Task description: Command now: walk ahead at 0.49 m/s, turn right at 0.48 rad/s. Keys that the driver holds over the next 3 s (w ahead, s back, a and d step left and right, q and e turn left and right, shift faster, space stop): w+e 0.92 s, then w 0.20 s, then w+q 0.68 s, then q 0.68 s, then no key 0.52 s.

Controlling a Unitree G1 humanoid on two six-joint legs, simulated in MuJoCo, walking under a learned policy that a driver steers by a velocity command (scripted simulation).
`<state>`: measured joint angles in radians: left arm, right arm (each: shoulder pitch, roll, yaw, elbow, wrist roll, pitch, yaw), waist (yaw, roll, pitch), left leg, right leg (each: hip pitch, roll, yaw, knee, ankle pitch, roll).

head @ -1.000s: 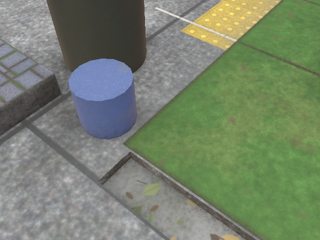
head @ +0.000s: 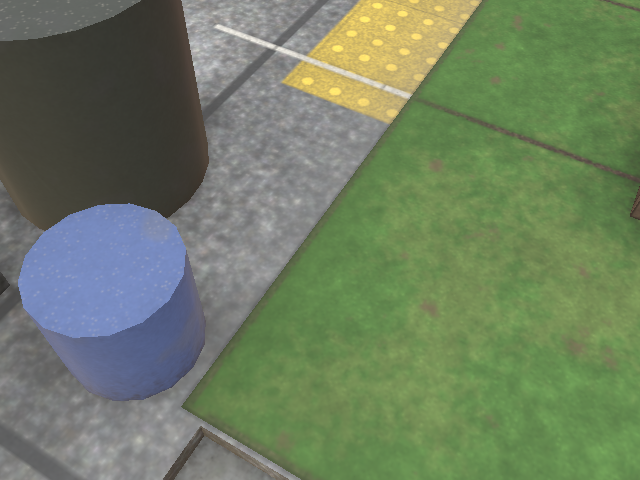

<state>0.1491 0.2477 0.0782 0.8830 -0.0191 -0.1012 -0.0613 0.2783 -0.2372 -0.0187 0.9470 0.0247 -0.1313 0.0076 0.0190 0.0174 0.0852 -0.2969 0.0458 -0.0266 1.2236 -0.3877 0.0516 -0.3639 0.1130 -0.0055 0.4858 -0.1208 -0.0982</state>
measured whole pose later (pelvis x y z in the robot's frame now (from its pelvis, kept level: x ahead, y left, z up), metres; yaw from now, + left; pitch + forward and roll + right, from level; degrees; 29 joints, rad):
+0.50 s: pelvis +0.29 +0.06 -0.06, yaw -18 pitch +0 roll +2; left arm 0.22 0.24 0.07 0.76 -0.05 -0.01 0.02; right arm 0.33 -0.23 -0.04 0.96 -0.02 -0.08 0.01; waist -0.02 -0.05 0.02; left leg -0.24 0.02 0.08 0.55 -0.32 -0.01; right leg -0.81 -0.02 0.05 1.71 -0.47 0.01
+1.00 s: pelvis +0.51 -0.09 +0.02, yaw -34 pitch +4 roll +1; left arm 0.36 0.25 0.06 0.71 -0.01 -0.06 -0.02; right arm 0.10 -0.29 -0.06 0.70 -0.02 -0.10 -0.01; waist 0.03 0.04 -0.04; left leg -0.70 0.11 -0.05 1.12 -0.18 -0.01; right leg -0.25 0.09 0.05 0.40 -0.20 -0.10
